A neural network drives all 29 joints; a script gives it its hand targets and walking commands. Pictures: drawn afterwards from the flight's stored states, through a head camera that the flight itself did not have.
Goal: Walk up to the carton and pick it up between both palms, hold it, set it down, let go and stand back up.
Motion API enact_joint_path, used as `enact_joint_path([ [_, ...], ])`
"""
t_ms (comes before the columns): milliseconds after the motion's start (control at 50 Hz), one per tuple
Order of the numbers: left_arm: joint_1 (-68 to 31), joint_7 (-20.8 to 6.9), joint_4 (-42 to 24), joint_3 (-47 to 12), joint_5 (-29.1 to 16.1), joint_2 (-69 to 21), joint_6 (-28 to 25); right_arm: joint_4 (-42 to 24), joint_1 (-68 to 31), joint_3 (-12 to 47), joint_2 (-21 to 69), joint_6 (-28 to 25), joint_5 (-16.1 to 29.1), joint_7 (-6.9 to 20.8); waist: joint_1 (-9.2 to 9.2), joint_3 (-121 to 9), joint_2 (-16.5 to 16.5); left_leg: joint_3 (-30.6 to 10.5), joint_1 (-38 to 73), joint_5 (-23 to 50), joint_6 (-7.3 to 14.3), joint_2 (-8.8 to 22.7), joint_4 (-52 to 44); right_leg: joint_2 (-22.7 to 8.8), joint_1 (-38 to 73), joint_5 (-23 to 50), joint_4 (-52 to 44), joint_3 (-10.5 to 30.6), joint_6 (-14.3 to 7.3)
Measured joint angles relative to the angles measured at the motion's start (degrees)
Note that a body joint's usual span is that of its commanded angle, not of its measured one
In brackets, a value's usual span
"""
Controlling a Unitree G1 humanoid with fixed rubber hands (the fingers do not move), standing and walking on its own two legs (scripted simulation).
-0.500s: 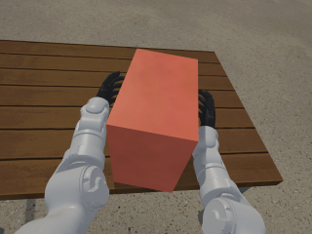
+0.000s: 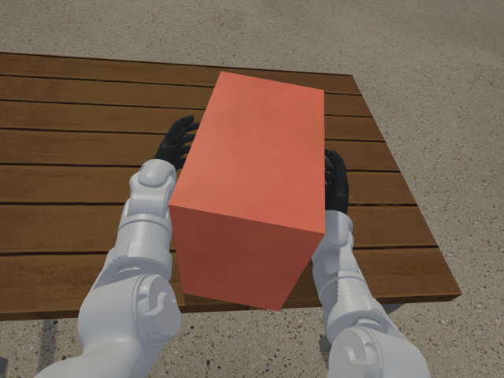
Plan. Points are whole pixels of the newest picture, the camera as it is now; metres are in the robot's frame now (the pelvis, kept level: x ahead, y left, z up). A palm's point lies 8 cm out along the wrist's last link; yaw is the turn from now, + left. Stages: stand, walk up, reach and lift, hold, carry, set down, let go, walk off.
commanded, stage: set down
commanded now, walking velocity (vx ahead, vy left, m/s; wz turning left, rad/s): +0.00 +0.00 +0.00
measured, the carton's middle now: (251, 195) +0.41 -0.03 +0.05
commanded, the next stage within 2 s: none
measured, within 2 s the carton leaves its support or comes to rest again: neither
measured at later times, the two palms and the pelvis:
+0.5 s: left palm (175, 176) +0.46 +0.10 +0.05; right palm (328, 216) +0.37 -0.16 +0.04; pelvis +0.00 +0.01 -0.01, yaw -3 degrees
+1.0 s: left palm (152, 142) +0.45 +0.12 +0.14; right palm (365, 187) +0.36 -0.18 +0.13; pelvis -0.04 +0.01 -0.01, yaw -2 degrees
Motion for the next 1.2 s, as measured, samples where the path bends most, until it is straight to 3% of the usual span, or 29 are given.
enact_joint_path([
  [160,1.03,0.38,-0.80,-0.52,-0.15,-0.14,-0.26,0.99,0.71,1.30,-0.38,-1.28,0.52,-0.26,0.03,0.08,0.07,0.49,-0.29,-0.69,-0.01,0.29,0.50,0.17,-0.18,-0.23,-0.05,0.14,0.00],
  [260,2.06,2.45,0.12,-3.09,-1.94,0.91,-1.57,4.03,1.02,4.71,-1.67,-1.68,2.30,-1.57,-0.15,0.17,0.39,1.01,-0.55,-1.20,0.07,0.48,1.04,0.27,-0.49,-0.36,0.18,0.48,0.09],
  [300,2.69,4.02,1.35,-5.56,-4.30,2.17,-2.33,6.18,1.09,7.12,-2.54,-1.28,4.04,-2.39,-0.35,0.20,0.65,1.30,-1.06,-1.45,0.12,0.59,1.50,0.32,-1.13,-0.52,0.66,0.70,0.14],
  [360,4.11,7.15,3.48,-11.71,-11.37,4.40,-3.19,8.68,1.50,12.30,-3.59,0.45,9.54,-4.23,-0.92,-1.04,1.76,1.50,-4.25,-2.11,0.18,0.99,3.36,0.63,-4.00,-0.64,1.64,0.84,0.16],
  [420,4.91,9.80,5.29,-16.43,-18.15,5.87,-4.13,6.90,2.31,15.15,-3.69,1.88,13.98,-5.99,-1.28,-4.67,3.51,1.66,-10.27,-2.95,0.23,1.62,6.17,1.13,-9.64,-0.73,3.35,0.94,0.14],
  [480,4.21,11.12,7.33,-18.79,-21.40,6.96,-5.01,5.30,1.50,16.94,-4.27,2.65,15.79,-7.11,-1.55,-8.07,4.93,1.73,-15.38,-3.71,0.38,2.14,8.78,1.54,-14.56,-1.01,5.30,0.97,0.15],
  [680,-1.55,11.66,12.25,-23.75,-27.66,11.37,-3.38,8.02,-7.16,21.96,-9.42,10.08,26.22,-7.64,-2.29,-9.95,4.29,1.74,-16.62,-3.86,0.32,2.57,10.98,1.90,-15.81,-0.92,7.26,1.02,0.08],
  [800,-4.87,10.93,17.63,-28.78,-32.61,14.73,-2.23,10.73,-9.73,21.70,-10.58,14.85,29.75,-7.35,-3.52,-10.10,3.90,1.25,-15.95,-3.26,0.40,2.26,11.34,1.63,-15.21,-0.80,8.19,0.55,0.03],
  [900,-6.48,11.21,17.48,-30.94,-36.36,16.56,-1.15,6.56,-10.16,21.92,-11.20,18.92,30.51,-6.68,-3.84,-11.30,4.03,1.43,-16.83,-2.50,0.54,2.13,11.49,1.48,-16.51,-0.35,9.07,0.75,0.05],
  [1200,-18.36,11.11,27.87,-38.98,-44.78,21.91,3.03,8.50,-22.23,22.53,-13.48,31.56,32.89,-6.25,-7.16,-11.43,2.85,1.54,-14.42,0.81,0.30,1.21,8.09,0.64,-15.71,1.02,9.19,0.78,-0.43],
])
